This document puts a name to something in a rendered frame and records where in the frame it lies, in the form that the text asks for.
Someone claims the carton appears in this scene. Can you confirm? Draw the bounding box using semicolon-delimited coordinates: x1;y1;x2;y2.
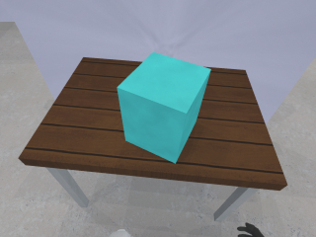
117;52;211;164

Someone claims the table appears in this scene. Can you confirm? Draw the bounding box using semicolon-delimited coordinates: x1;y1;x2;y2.
19;57;287;222

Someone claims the robot right hand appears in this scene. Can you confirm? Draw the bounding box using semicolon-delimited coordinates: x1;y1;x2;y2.
237;222;265;237

